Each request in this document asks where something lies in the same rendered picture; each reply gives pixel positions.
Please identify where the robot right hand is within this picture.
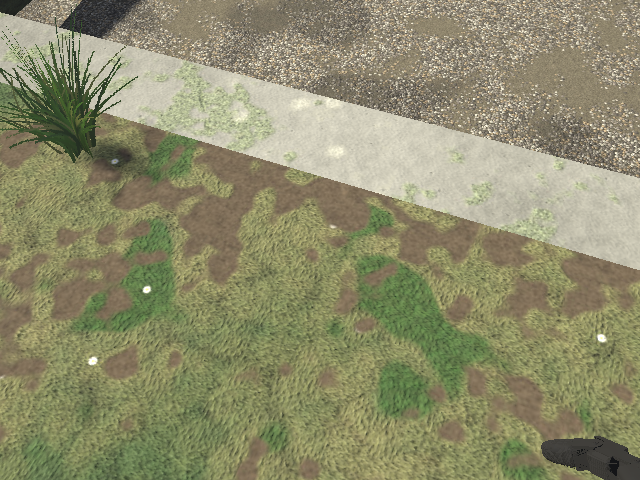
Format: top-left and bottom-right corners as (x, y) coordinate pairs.
(541, 436), (640, 480)

